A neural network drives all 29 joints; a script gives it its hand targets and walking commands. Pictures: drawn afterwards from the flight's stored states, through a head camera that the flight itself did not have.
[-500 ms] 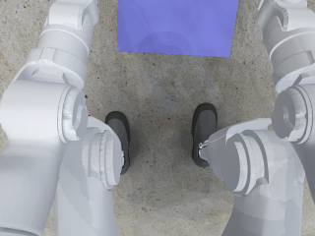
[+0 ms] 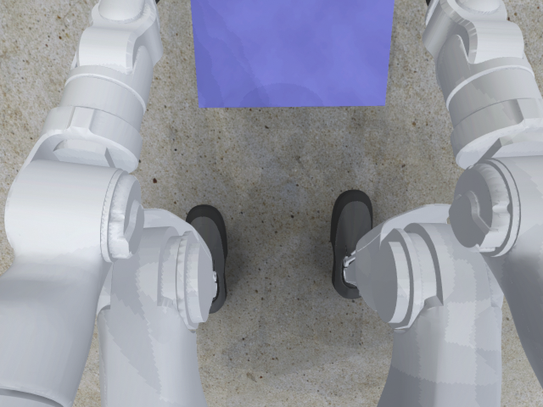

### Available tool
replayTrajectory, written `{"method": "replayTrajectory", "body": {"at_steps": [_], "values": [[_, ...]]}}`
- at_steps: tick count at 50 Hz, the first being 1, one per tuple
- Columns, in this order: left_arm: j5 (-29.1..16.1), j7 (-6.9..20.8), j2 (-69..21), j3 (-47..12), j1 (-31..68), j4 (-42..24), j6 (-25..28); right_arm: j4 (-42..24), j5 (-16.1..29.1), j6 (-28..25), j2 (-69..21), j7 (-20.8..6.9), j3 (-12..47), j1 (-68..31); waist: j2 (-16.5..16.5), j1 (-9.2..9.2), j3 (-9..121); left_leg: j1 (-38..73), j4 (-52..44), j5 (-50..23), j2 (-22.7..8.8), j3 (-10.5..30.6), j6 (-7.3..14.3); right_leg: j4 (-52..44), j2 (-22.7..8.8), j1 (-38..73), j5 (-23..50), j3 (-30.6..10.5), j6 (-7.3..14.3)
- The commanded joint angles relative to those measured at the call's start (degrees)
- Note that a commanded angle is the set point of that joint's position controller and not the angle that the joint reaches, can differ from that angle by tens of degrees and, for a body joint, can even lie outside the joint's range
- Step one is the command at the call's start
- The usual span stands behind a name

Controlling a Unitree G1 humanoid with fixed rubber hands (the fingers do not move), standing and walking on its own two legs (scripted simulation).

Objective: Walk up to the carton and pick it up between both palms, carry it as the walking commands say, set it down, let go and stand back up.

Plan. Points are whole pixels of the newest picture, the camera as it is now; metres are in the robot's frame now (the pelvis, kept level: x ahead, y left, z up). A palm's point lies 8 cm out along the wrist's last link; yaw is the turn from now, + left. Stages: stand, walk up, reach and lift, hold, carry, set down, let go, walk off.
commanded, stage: reach and lift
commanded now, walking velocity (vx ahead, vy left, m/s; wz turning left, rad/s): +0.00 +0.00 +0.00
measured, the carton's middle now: (290, 34) +0.52 -0.02 -0.26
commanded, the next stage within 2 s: none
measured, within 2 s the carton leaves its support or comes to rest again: neither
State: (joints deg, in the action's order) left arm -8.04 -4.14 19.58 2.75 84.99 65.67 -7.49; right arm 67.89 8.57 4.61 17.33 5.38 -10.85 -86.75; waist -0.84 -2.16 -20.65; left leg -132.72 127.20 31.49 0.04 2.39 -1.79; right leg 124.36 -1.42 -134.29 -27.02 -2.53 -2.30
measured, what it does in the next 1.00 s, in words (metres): rises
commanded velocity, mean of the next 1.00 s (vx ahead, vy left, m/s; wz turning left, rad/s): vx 0.00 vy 0.00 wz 0.00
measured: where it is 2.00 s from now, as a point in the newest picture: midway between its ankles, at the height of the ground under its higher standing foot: (279, 268)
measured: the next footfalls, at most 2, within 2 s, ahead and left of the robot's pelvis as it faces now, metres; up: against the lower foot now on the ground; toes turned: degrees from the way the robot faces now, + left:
none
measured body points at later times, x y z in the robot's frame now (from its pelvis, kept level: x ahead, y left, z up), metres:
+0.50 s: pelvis +0.00 +0.00 +0.02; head +0.35 +0.00 +0.30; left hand +0.57 +0.14 -0.13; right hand +0.55 -0.18 -0.12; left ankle +0.12 +0.13 -0.32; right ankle +0.14 -0.14 -0.32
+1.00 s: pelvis +0.00 +0.00 +0.05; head +0.33 +0.00 +0.36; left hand +0.55 +0.13 -0.07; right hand +0.54 -0.18 -0.06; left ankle +0.12 +0.13 -0.32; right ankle +0.14 -0.14 -0.32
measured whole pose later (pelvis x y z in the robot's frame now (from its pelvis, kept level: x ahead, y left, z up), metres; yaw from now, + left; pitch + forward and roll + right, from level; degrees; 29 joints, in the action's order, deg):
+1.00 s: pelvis +0.00 +0.00 +0.05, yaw +1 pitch +42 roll +0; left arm 4.5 -6.3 9.3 17.4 72.7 48.6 -16.1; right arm 43.1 -4.9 15.4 6.8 5.5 -24.7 -70.2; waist 0.9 -3.6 -5.2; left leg -128.1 116.2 30.3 1.7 2.4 -2.1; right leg 114.3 -0.9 -129.2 -27.3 -3.3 -3.1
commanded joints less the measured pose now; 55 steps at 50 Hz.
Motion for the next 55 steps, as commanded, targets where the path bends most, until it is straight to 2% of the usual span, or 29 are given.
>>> {"method": "replayTrajectory", "body": {"at_steps": [1,2,5,7,10,11,13,16,26,27,28,29,30,32,33,34,35,37,41,42,44,45,48,50,51,52,53,54,55], "values": [[-3.4,13.2,-49.4,-11.4,35.6,-21.0,3.2,-12.4,1.3,0.5,-51.4,-13.5,9.5,-24.6,5.8,-1.62,74.0,34.6,-11.2,-16.5,5.8,-6.0,0.1,-6.7,6.2,36.7,16.5,7.8,1.7],[-3.1,13.2,-49.8,-11.3,36.0,-19.5,3.1,-9.6,0.7,0.8,-51.4,-13.5,8.4,-24.1,5.4,-3.11,70.2,32.3,-11.6,-13.7,5.5,-5.9,0.2,-7.1,6.1,34.2,14.0,8.3,1.5],[-1.7,13.5,-48.4,-9.1,36.4,-18.6,2.1,-10.5,-0.5,2.1,-52.2,-14.2,8.4,-25.8,2.8,-1.76,69.4,31.2,-12.1,-10.6,5.4,-6.5,0.8,-8.5,6.0,35.1,10.6,8.3,1.3],[-1.7,13.4,-51.7,-10.2,36.4,-19.2,1.5,-14.4,0.1,2.1,-52.8,-14.3,9.8,-27.6,5.8,-0.94,73.4,32.8,-11.9,-12.3,5.6,-7.0,0.4,-8.2,6.0,35.6,12.3,8.1,1.7],[-2.0,13.4,-50.8,-9.8,38.8,-23.7,1.8,-15.5,0.7,3.0,-55.5,-14.4,11.9,-28.1,2.3,0.67,77.9,31.7,-11.9,-13.9,5.8,-7.7,0.9,-8.5,6.4,40.1,14.7,7.8,1.4],[-0.4,13.5,-51.5,-7.2,35.1,-18.4,0.7,-14.5,-0.4,3.3,-53.9,-14.4,10.4,-27.6,3.0,0.2,76.2,32.5,-13.0,-10.4,5.7,-7.9,0.9,-9.2,6.3,40.0,11.0,8.5,1.3],[-0.7,14.0,-53.2,-9.2,36.2,-20.0,0.1,-16.3,0.3,3.6,-55.2,-14.4,10.6,-28.4,5.2,0.03,79.5,33.2,-12.2,-11.2,5.7,-8.6,0.5,-9.5,6.7,40.7,12.2,8.0,1.5],[-1.2,14.6,-54.8,-8.8,35.8,-22.3,-0.2,-17.6,-0.6,4.6,-57.1,-14.8,11.5,-28.3,2.0,-1.33,82.8,33.8,-12.9,-12.1,6.1,-8.2,0.8,-9.4,6.8,43.8,13.7,8.7,1.2],[2.9,15.9,-58.0,-6.9,29.3,-22.1,-1.8,-21.0,-3.4,6.2,-61.5,-15.9,11.9,-23.0,2.6,0.75,77.3,29.7,-14.9,-15.2,7.2,-8.3,1.3,-11.8,7.7,40.6,16.8,7.6,1.1],[2.8,16.0,-58.4,-6.0,27.5,-20.6,-1.9,-21.9,-4.4,6.0,-58.9,-15.7,11.7,-23.4,0.3,-1.45,78.2,29.6,-14.7,-14.2,7.3,-7.4,1.3,-11.4,7.4,42.0,16.2,8.3,1.0],[3.0,15.9,-59.6,-6.6,29.0,-21.0,-2.1,-20.5,-4.9,6.0,-59.5,-15.6,11.0,-21.9,3.9,-0.14,77.2,29.3,-15.1,-15.2,7.4,-8.2,0.6,-11.7,7.4,39.6,16.8,8.0,1.2],[3.0,16.3,-60.3,-6.1,27.3,-20.5,-2.5,-20.6,-5.2,6.6,-59.2,-15.5,11.0,-21.2,1.9,-2.03,76.7,28.6,-15.6,-13.1,7.1,-7.6,1.0,-12.5,7.4,40.9,15.2,8.0,1.2],[3.2,15.6,-59.4,-6.7,28.4,-21.3,-2.4,-23.5,-4.7,5.9,-57.4,-15.4,11.3,-23.6,4.2,-1.93,81.1,32.3,-16.0,-14.3,7.2,-7.4,0.7,-12.1,7.0,40.8,15.5,8.3,1.1],[2.6,16.0,-60.9,-7.2,28.4,-22.9,-2.6,-21.7,-5.8,6.7,-60.9,-16.0,10.5,-19.5,3.1,-3.56,78.6,32.1,-16.4,-15.1,7.7,-7.3,1.0,-13.3,7.5,38.7,15.6,8.5,1.2],[2.8,15.6,-60.8,-7.9,29.5,-25.4,-2.5,-25.0,-4.4,6.5,-60.5,-15.7,12.0,-22.4,3.8,-1.65,83.7,34.1,-16.7,-15.5,7.9,-7.5,1.0,-13.3,7.6,40.5,15.9,8.0,1.3],[2.1,15.6,-61.7,-9.1,30.1,-25.3,-2.6,-24.6,-4.8,6.7,-59.5,-15.4,12.2,-22.1,3.0,-3.64,85.6,33.5,-15.9,-15.2,7.7,-7.4,0.8,-13.0,7.3,41.9,16.1,8.8,1.2],[2.6,15.3,-63.6,-9.6,27.7,-24.0,-3.2,-27.3,-3.4,6.4,-60.2,-15.6,13.7,-23.8,5.7,-2.34,86.6,36.6,-16.8,-17.0,7.8,-7.4,0.5,-13.2,7.5,39.8,16.5,8.7,1.0],[2.9,15.0,-64.2,-9.5,27.5,-25.2,-3.6,-26.5,-4.2,7.5,-61.3,-15.7,13.4,-21.3,4.7,-2.43,89.8,37.2,-17.2,-16.9,8.3,-7.7,0.5,-13.9,7.8,41.4,16.2,9.1,1.2],[4.0,14.4,-65.6,-9.7,27.5,-25.7,-4.9,-27.1,-6.2,9.2,-61.0,-16.1,12.9,-21.2,4.5,-4.73,91.0,38.7,-19.7,-12.2,8.3,-7.6,0.3,-16.0,7.6,40.6,11.2,10.3,1.0],[4.2,14.4,-64.3,-9.3,28.5,-26.6,-5.0,-28.6,-6.2,9.4,-61.2,-16.2,13.2,-22.8,3.1,-3.87,93.8,39.5,-19.9,-12.7,8.4,-7.2,0.6,-15.6,7.6,42.2,12.3,10.4,0.8],[4.8,14.2,-66.3,-9.8,27.3,-26.8,-5.8,-29.1,-5.6,10.1,-62.7,-17.0,14.0,-21.3,6.8,-1.64,94.6,41.9,-20.7,-14.4,8.6,-7.8,0.1,-16.1,7.9,41.1,12.7,9.8,1.2],[5.6,14.4,-66.7,-7.8,25.4,-24.1,-5.9,-27.9,-7.4,10.3,-62.7,-17.0,12.9,-21.2,4.2,-3.41,89.4,37.5,-21.3,-11.5,8.8,-7.3,0.6,-17.0,7.8,39.0,10.0,10.3,1.1],[5.9,14.6,-65.8,-8.0,25.1,-26.2,-5.6,-28.6,-7.1,10.8,-66.0,-17.1,14.1,-18.8,3.4,-2.12,90.0,35.8,-21.5,-14.4,8.9,-8.1,0.7,-18.1,8.3,42.2,14.5,9.1,0.5],[7.1,15.2,-66.9,-6.8,24.0,-25.2,-6.2,-24.2,-10.0,11.8,-66.2,-17.3,10.3,-12.7,4.1,-4.83,84.3,32.9,-23.0,-12.4,9.0,-7.9,0.6,-19.2,8.4,39.8,13.6,9.2,0.8],[7.5,15.7,-67.8,-5.6,21.1,-24.3,-6.3,-26.3,-9.3,11.8,-68.2,-17.4,12.2,-14.5,1.5,-2.91,85.0,32.6,-23.6,-13.5,9.2,-8.0,1.0,-20.1,8.4,41.4,14.5,8.7,0.3],[7.1,15.8,-67.9,-7.3,22.2,-25.8,-6.5,-27.5,-9.3,11.5,-67.6,-17.1,12.3,-12.5,4.6,-2.53,89.5,34.5,-23.6,-14.2,9.4,-8.8,0.5,-20.5,8.5,43.5,15.1,8.1,0.7],[7.8,15.9,-66.5,-5.7,21.7,-26.0,-6.3,-26.5,-8.8,12.3,-69.5,-17.1,13.1,-13.5,0.3,-1.34,87.5,31.1,-24.0,-13.1,9.3,-8.3,1.2,-20.6,8.4,44.5,14.9,8.3,0.1],[9.1,16.0,-67.6,-5.6,17.3,-22.6,-6.9,-29.8,-8.2,11.6,-69.4,-17.3,14.7,-14.4,3.6,0.01,87.6,33.3,-24.5,-15.5,9.4,-8.7,1.0,-21.2,9.0,42.3,16.0,8.0,0.3],[9.8,16.0,-66.0,-4.4,19.8,-23.8,-6.9,-25.3,-9.7,12.2,-68.6,-17.3,11.8,-12.1,2.8,-0.38,84.8,30.6,-24.9,-12.7,9.2,-8.5,1.0,-21.4,8.7,40.9,14.0,8.1,0.3]]}}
